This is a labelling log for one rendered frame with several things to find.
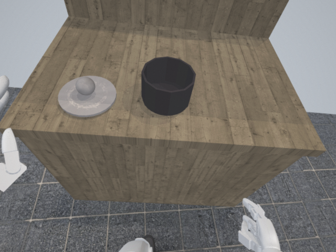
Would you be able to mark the pot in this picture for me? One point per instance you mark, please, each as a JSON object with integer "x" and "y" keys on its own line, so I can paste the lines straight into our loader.
{"x": 167, "y": 85}

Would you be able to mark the lid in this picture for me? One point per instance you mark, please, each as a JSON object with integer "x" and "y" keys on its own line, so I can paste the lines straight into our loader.
{"x": 76, "y": 104}

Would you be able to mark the table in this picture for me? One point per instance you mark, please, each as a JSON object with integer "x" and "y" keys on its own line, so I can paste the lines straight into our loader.
{"x": 244, "y": 123}

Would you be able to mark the right robot hand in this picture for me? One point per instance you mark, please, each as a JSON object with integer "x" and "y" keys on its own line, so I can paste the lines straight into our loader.
{"x": 262, "y": 233}

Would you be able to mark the left robot foot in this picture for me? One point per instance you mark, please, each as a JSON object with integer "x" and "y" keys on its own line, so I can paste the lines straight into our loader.
{"x": 151, "y": 241}

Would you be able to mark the knob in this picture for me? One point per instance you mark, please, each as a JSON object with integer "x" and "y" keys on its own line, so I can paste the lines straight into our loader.
{"x": 85, "y": 86}

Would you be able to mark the left robot hand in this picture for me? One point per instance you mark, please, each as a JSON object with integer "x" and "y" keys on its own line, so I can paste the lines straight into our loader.
{"x": 12, "y": 169}

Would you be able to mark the robot left thigh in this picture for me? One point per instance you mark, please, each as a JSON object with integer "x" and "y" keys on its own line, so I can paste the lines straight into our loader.
{"x": 136, "y": 246}

